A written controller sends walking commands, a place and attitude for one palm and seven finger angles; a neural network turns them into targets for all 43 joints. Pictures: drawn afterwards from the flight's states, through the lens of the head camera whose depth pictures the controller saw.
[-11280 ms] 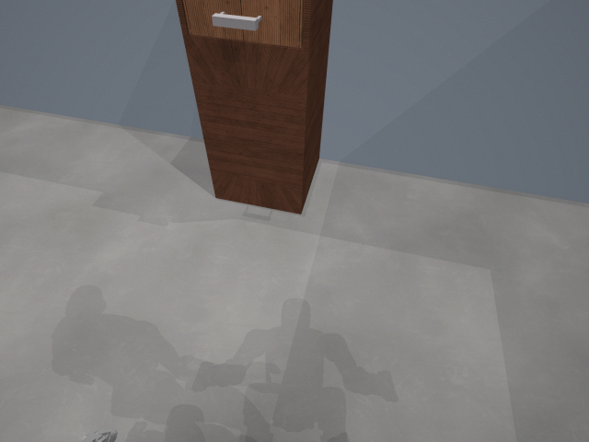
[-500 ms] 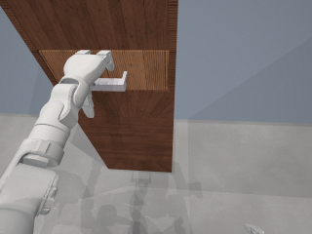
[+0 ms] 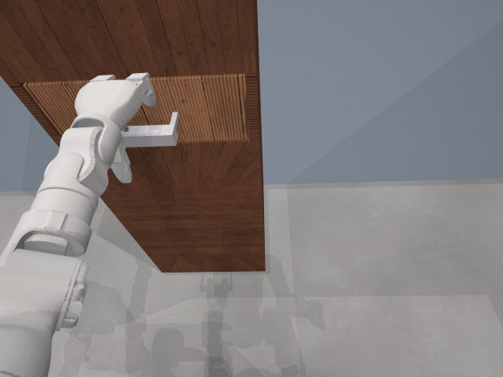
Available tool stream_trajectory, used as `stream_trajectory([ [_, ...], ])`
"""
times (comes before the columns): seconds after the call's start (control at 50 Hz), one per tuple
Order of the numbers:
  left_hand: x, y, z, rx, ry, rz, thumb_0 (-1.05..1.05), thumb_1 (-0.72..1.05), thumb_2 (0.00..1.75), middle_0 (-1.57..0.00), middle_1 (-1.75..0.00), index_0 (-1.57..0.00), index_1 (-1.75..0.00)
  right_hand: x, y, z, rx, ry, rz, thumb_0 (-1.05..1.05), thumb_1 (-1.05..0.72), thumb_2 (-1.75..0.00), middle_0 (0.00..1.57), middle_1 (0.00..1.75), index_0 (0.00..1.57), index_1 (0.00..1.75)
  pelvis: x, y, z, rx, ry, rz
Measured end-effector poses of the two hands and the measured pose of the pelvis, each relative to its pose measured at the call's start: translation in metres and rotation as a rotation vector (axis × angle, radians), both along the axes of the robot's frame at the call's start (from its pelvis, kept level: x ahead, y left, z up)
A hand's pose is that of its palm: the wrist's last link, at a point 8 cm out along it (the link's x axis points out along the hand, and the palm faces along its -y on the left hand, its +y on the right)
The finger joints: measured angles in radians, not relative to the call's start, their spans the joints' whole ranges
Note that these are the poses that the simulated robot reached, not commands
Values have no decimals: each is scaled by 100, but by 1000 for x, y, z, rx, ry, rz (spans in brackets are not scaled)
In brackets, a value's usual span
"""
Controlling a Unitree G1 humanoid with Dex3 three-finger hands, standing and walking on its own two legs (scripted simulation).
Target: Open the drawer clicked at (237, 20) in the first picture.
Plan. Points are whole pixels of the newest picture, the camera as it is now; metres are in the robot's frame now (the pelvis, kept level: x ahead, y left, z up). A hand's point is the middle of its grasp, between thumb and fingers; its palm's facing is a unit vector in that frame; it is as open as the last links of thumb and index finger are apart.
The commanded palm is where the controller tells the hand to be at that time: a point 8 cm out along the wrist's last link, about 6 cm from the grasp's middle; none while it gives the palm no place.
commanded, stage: move the hooked fingers above the handle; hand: left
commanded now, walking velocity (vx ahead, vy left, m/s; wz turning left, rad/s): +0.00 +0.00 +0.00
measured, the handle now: (141, 127) +0.53 +0.21 +0.08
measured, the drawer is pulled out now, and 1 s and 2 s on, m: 0.00 0.00 0.00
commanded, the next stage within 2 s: lower the fingers behind the handle in 0.54 s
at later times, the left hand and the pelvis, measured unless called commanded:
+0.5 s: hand (125, 127) +0.47 +0.20 +0.14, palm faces -0.01 +0.00 -1.00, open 13.8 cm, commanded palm +0.45 +0.22 +0.20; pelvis -0.01 +0.00 +0.00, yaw +1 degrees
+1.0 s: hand (127, 137) +0.47 +0.21 +0.12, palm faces +0.02 -0.01 -1.00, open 13.8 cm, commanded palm +0.44 +0.22 +0.18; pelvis -0.01 +0.00 +0.00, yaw +0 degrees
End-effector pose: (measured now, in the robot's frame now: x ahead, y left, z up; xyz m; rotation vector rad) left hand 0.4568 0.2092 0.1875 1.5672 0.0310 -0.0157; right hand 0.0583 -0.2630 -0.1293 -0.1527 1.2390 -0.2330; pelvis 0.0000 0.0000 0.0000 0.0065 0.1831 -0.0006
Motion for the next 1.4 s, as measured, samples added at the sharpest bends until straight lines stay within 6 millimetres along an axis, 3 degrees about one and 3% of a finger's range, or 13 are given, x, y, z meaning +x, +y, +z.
stream_trajectory([
  [0.34, -11, 2, 13, 13, -24, -5, 0, -49, 30, -32, -120, -32, -120, 24, -2, 8, -21, -90, 38, 0, -91, -90, 20, 30, 20, 30, -8, 0, 0, 1, -14, 14],
  [0.5, -9, -5, 10, 3, -21, -42, 0, -49, 30, -32, -120, -32, -120, 16, 4, 6, -16, -80, 32, 0, -91, -90, 20, 30, 20, 30, -10, 1, -1, 3, -12, 10],
  [0.68, -7, 8, 11, 11, -34, 3, 0, -49, 30, -32, -120, -32, -120, -4, 4, 3, -11, -35, 5, 0, -91, -90, 20, 30, 20, 30, -10, 3, -1, 1, -4, 2],
  [0.84, -10, 4, -3, 1, 4, -37, 0, -49, 30, -32, -120, -31, -120, -11, 1, 3, -24, -7, 6, 0, -91, -90, 20, 30, 20, 30, -9, 5, -1, 0, -2, 6],
  [1.06, -12, 1, -14, 0, -53, -25, 0, -49, 30, -32, -120, -32, -120, -3, 1, 2, -14, -33, 11, 0, -91, -90, 20, 30, 20, 30, -10, 4, -3, 0, 13, 3],
  [1.2, -13, -2, -27, 14, 0, -5, 0, -49, 30, -32, -120, -31, -120, 1, 2, 0, -11, -40, 20, 0, -91, -90, 20, 30, 20, 30, -12, 2, -4, 1, 13, 11],
  [1.4, -9, -8, -34, 1, -30, -27, 0, -49, 30, -32, -120, -32, -120, -12, -5, -2, -25, -22, 4, 0, -91, -90, 20, 30, 20, 30, -12, -2, -6, 4, 32, 2],
])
